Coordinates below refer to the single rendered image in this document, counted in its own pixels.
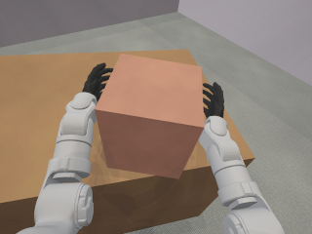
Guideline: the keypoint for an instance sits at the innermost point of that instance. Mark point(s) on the robot left hand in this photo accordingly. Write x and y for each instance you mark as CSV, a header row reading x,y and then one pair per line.
x,y
93,84

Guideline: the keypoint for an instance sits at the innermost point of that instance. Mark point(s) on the pedestal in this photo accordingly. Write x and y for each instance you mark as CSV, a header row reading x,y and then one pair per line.
x,y
34,93

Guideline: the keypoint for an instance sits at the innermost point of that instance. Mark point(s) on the right robot forearm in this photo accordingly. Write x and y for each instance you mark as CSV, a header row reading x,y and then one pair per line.
x,y
236,190

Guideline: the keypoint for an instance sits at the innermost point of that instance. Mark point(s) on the carton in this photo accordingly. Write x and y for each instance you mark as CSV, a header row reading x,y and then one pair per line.
x,y
150,115

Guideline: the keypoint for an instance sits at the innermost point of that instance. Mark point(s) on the robot right hand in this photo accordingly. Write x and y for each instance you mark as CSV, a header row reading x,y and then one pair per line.
x,y
216,103

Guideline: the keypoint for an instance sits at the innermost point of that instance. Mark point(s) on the left robot forearm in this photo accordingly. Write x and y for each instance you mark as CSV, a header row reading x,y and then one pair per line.
x,y
71,160

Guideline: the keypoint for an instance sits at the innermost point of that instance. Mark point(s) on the robot left upper arm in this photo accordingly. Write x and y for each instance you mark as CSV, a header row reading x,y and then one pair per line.
x,y
63,208

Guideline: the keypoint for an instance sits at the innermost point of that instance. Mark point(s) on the robot right upper arm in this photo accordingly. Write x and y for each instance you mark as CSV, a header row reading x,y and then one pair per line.
x,y
251,221

